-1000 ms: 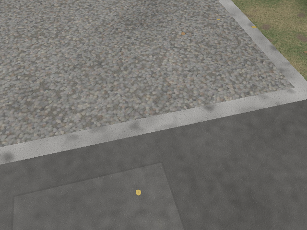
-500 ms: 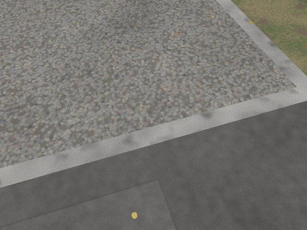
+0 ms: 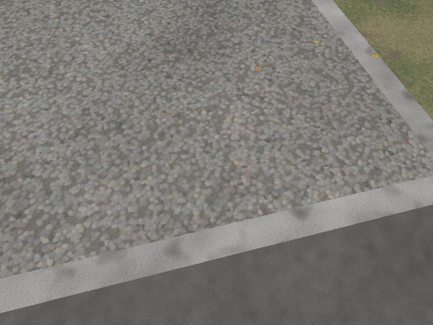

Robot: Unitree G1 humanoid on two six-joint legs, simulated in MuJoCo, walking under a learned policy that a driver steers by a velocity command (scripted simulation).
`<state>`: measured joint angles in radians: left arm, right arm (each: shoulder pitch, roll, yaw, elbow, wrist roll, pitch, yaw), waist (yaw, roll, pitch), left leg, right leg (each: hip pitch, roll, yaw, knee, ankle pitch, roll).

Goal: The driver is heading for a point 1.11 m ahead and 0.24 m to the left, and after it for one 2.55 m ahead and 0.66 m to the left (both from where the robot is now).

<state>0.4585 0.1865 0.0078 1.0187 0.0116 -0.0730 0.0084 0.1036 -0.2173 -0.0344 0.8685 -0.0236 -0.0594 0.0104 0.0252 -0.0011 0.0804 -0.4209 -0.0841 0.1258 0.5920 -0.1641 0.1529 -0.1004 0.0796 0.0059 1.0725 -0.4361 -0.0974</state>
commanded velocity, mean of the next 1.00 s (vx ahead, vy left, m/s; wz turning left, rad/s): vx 0.50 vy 0.00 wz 0.27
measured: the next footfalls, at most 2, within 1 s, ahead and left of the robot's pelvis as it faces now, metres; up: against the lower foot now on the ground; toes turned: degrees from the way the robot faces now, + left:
right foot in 0.50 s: +0.45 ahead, -0.12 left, +0.00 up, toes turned +2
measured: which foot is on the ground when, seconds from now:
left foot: down 0.00-0.52, up 0.54-1.00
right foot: up 0.00-0.48, down 0.50-1.00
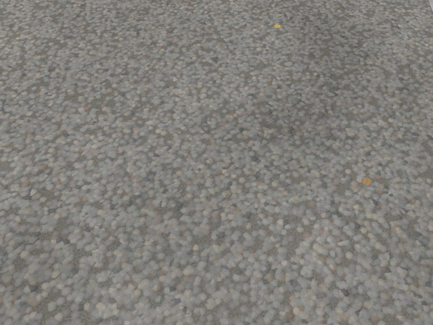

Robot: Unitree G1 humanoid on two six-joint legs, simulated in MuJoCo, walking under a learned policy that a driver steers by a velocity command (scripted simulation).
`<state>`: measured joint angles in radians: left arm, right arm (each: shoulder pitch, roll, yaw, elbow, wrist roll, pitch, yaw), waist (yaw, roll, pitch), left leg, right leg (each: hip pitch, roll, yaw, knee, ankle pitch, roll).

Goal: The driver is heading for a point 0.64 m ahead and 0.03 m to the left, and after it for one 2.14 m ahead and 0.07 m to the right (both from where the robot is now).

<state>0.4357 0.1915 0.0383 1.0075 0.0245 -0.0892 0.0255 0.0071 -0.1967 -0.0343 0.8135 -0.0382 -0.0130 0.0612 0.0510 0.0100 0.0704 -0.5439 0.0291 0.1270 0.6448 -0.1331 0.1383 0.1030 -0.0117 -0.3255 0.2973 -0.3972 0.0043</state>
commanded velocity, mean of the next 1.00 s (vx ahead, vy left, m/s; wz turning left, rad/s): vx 0.50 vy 0.00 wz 0.05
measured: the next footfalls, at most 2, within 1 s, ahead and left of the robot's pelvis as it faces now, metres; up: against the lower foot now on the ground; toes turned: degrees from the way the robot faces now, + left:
left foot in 0.04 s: +0.17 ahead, +0.07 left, +0.00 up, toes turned +7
right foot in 0.62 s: +0.52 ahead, -0.01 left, +0.00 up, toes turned +8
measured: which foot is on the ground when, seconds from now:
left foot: up 0.00-0.02, down 0.04-0.64, up 0.66-1.00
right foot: down 0.00-0.06, up 0.08-0.60, down 0.62-1.00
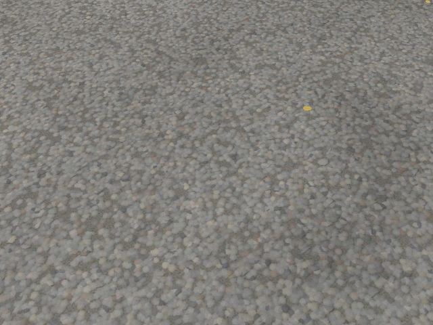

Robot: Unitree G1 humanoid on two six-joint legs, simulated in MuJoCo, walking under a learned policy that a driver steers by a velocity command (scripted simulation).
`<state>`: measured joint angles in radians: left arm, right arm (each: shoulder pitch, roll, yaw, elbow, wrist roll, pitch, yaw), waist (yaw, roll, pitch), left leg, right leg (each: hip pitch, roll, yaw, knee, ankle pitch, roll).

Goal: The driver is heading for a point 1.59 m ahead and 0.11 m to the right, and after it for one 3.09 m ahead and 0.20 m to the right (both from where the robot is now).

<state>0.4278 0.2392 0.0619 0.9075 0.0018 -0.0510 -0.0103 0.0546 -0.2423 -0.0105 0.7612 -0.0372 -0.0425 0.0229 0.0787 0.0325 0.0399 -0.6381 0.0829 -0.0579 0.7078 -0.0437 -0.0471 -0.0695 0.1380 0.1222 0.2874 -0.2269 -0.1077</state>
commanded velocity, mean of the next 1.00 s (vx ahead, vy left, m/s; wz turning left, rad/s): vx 0.24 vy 0.00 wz -0.27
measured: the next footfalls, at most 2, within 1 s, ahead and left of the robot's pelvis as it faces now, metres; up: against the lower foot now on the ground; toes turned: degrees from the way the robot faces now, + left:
left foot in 0.14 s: +0.25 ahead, +0.13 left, +0.00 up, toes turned -8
right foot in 0.58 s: +0.29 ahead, -0.10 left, +0.00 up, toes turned -15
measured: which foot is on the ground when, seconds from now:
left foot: up 0.00-0.12, down 0.14-0.60, up 0.62-0.92, down 0.94-1.00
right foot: down 0.00-0.14, up 0.16-0.56, down 0.58-0.94, up 0.96-1.00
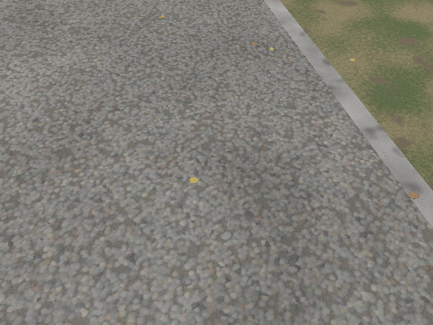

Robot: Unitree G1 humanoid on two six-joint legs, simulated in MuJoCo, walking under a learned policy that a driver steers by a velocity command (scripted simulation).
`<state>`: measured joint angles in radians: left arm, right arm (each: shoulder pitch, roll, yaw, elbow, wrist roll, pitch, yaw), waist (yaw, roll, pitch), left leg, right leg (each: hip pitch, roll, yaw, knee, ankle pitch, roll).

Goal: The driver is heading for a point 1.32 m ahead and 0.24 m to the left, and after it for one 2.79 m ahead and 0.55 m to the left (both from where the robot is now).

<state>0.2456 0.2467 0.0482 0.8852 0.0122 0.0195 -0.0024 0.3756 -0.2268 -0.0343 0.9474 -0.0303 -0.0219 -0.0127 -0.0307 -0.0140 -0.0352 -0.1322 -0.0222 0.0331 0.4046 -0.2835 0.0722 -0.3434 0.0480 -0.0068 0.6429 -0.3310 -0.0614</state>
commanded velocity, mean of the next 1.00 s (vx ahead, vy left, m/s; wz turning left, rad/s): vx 0.37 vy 0.00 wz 0.21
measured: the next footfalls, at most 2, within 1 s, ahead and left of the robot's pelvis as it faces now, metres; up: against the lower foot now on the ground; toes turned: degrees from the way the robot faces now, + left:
right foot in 0.36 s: +0.28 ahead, -0.14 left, +0.00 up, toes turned -4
left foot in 0.86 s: +0.54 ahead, +0.03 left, +0.00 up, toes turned +16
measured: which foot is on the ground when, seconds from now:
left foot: down 0.00-0.36, up 0.38-0.84, down 0.86-1.00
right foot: up 0.00-0.34, down 0.36-0.88, up 0.90-1.00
